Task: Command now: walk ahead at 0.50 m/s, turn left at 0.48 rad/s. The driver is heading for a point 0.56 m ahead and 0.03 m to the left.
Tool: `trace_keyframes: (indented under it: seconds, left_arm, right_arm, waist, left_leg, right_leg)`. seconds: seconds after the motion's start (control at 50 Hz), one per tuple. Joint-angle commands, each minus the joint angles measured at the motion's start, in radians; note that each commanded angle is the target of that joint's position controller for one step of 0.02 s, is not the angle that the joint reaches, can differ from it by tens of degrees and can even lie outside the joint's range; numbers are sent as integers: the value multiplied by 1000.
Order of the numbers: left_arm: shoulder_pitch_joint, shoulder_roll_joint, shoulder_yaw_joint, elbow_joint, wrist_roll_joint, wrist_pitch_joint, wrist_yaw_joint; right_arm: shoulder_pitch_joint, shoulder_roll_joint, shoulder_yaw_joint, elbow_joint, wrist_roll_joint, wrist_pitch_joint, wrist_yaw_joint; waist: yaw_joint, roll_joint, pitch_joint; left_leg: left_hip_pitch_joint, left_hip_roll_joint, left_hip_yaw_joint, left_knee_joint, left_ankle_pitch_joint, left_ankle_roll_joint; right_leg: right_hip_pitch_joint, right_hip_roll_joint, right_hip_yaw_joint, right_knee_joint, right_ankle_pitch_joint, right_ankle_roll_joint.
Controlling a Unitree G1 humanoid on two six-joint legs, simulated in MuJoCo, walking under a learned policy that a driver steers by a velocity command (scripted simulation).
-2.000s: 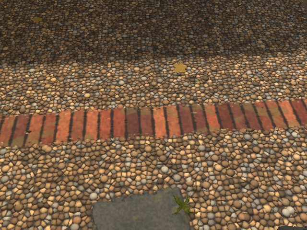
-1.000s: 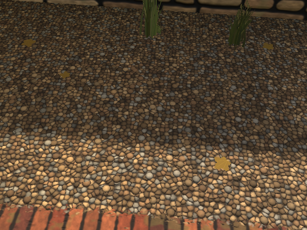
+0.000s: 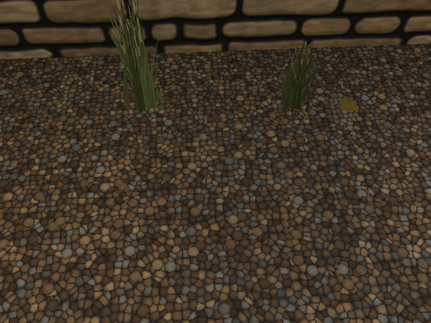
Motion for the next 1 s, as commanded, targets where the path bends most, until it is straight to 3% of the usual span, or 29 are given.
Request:
trace_keyframes:
  seconds: [0.02,0.04,0.06,0.12,0.16,0.22,0.26,0.32,0.36,0.38,0.4,0.42,0.44,0.46,0.48,0.5,0.52,0.56,0.6,0.66,0.74,0.78,0.82,0.84,0.86,0.88,0.9,0.94,1.0]
  left_arm:
    - [-109,128,10,-157,-29,-87,-21]
    - [-130,127,15,-158,-3,-88,-15]
    - [-114,133,22,-160,10,-79,-13]
    - [-70,101,16,-157,18,-47,-8]
    - [-132,71,3,-176,21,-39,-4]
    - [-248,50,-7,-197,14,-46,-10]
    - [-295,64,-2,-210,1,-52,-16]
    - [-295,106,18,-215,-7,-62,-24]
    - [-213,126,34,-195,-8,-71,-23]
    - [-125,152,49,-179,2,-75,-17]
    - [19,202,62,-165,17,-77,-10]
    - [98,288,84,-119,27,-62,-17]
    - [90,194,67,-124,1,-60,-25]
    - [49,133,50,-129,-1,-57,-23]
    - [3,116,41,-133,9,-51,-23]
    - [-24,97,34,-125,13,-47,-24]
    - [-36,83,27,-119,18,-48,-22]
    - [-32,73,24,-102,8,-53,-22]
    - [-38,103,30,-84,4,-54,-22]
    - [-48,141,38,-59,0,-37,-13]
    - [6,148,36,-13,-14,-16,-7]
    - [-10,156,37,-3,-22,-9,-4]
    - [-6,131,28,7,-19,-9,-3]
    - [12,91,12,-6,8,-17,-3]
    - [154,6,-22,12,22,-18,-8]
    - [147,60,-13,30,8,-2,-11]
    - [88,107,1,17,-7,15,-10]
    - [14,103,8,12,-1,51,11]
    - [41,62,2,36,6,80,28]
  right_arm:
    - [233,-162,-53,-21,-3,-1,-21]
    - [170,-138,-45,-34,-3,1,-23]
    - [136,-119,-36,-50,-15,1,-27]
    - [105,-133,-41,-62,-12,2,-39]
    - [116,-163,-50,-56,-7,4,-51]
    - [159,-173,-55,-38,1,16,-62]
    - [200,-175,-56,-22,5,24,-64]
    - [216,-163,-55,-16,8,31,-67]
    - [193,-149,-53,-24,3,35,-67]
    - [193,-113,-41,-31,-2,34,-64]
    - [212,-45,-15,-43,-19,30,-60]
    - [359,5,2,-70,11,17,-58]
    - [353,-96,-14,-32,22,15,-62]
    - [240,-146,-27,-41,15,18,-61]
    - [170,-139,-27,-56,1,19,-63]
    - [124,-126,-27,-71,-11,14,-61]
    - [122,-108,-27,-75,-8,13,-55]
    - [138,-72,-19,-70,-4,15,-47]
    - [99,-45,-8,-81,-17,17,-48]
    - [51,-11,10,-82,-24,10,-41]
    - [-33,-34,3,-93,-18,9,-29]
    - [-27,-54,-7,-94,-24,7,-26]
    - [63,-95,-26,-60,-39,6,-35]
    - [134,-163,-40,-56,-52,7,-47]
    - [138,-155,-28,-62,-71,21,-54]
    - [154,-74,-8,-47,-47,33,-47]
    - [114,-59,-1,-40,-31,38,-39]
    - [9,-63,1,-39,-31,40,-34]
    - [-83,-76,-7,-32,-50,49,-40]
  waist:
    - [-122,19,-214]
    - [-81,-27,-131]
    - [-45,-1,-109]
    - [-2,33,-75]
    - [-16,41,-51]
    - [-71,67,-49]
    - [-92,77,-55]
    - [-74,100,-63]
    - [-21,119,-75]
    - [24,107,-131]
    - [76,-13,-267]
    - [8,-357,-356]
    - [38,-250,-292]
    - [65,-150,-168]
    - [54,-81,-109]
    - [42,-71,-57]
    - [18,-94,-44]
    - [-1,-120,-51]
    - [-10,-103,-29]
    - [-1,-97,-64]
    - [27,-109,-90]
    - [1,-109,-98]
    - [-46,-69,-139]
    - [-61,26,-230]
    - [-14,221,-353]
    - [-41,204,-399]
    - [-41,157,-305]
    - [-16,91,-181]
    - [32,145,-145]
  left_leg:
    - [702,320,-587,-293,-49,232]
    - [554,282,-504,-313,64,213]
    - [456,256,-454,-337,151,210]
    - [292,218,-370,-380,266,218]
    - [213,178,-305,-388,267,194]
    - [168,125,-266,-364,165,135]
    - [199,140,-310,-338,102,118]
    - [294,181,-411,-251,31,92]
    - [304,176,-443,-170,40,65]
    - [272,131,-412,-58,59,34]
    - [179,67,-317,215,-77,-4]
    - [-163,-57,-192,535,-432,-65]
    - [-282,17,-226,662,-401,-78]
    - [-306,47,-213,689,-305,-80]
    - [-279,76,-181,668,-241,-82]
    - [-267,97,-178,614,-198,-82]
    - [-222,121,-172,569,-169,-80]
    - [-179,133,-138,488,-160,-84]
    - [-166,133,-103,371,-147,-106]
    - [-45,118,-56,161,12,-122]
    - [54,77,-51,-10,167,-106]
    - [114,69,-59,-85,174,-77]
    - [302,62,-50,-193,324,-32]
    - [490,206,-178,-139,722,20]
    - [715,433,-411,-97,960,202]
    - [671,442,-472,-136,805,240]
    - [587,392,-435,-176,613,205]
    - [401,335,-367,-247,364,144]
    - [184,257,-255,-310,208,110]
  right_leg:
    - [-626,-55,137,277,69,-14]
    - [-582,-82,123,177,105,-5]
    - [-511,-102,125,131,132,6]
    - [-438,-109,91,-4,158,58]
    - [-408,-92,67,-151,272,85]
    - [-312,-40,58,-387,514,94]
    - [-281,-16,72,-462,561,90]
    - [-257,-18,115,-531,492,58]
    - [-152,-19,101,-570,431,16]
    - [-4,-53,114,-585,413,-18]
    - [224,-221,275,-582,336,-80]
    - [489,-423,769,-693,94,-257]
    - [455,-424,862,-749,-145,-255]
    - [349,-374,696,-757,-104,-212]
    - [243,-326,564,-759,37,-189]
    - [163,-288,475,-774,164,-190]
    - [108,-258,406,-794,250,-183]
    - [76,-234,332,-824,348,-195]
    - [44,-241,260,-830,630,-217]
    - [11,-207,124,-805,892,-195]
    - [56,-202,93,-756,869,-159]
    - [71,-211,106,-695,828,-136]
    - [39,-153,84,-559,796,-86]
    - [-57,-94,41,-394,586,-35]
    - [-258,-18,31,-144,-1,33]
    - [-279,-35,101,-45,-222,58]
    - [-326,-56,108,-1,-216,69]
    - [-327,-88,98,-52,-134,84]
    - [-129,-78,62,-228,4,96]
